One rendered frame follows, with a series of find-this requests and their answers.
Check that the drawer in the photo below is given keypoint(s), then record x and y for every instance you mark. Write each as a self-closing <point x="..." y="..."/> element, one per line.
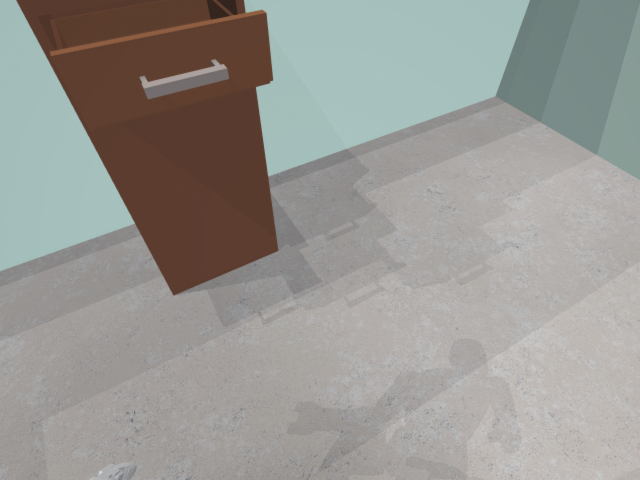
<point x="102" y="54"/>

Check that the handle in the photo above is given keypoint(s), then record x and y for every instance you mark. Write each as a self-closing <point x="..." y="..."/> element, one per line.
<point x="184" y="81"/>

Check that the cabinet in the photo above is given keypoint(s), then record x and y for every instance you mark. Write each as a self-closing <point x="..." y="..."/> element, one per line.
<point x="194" y="179"/>

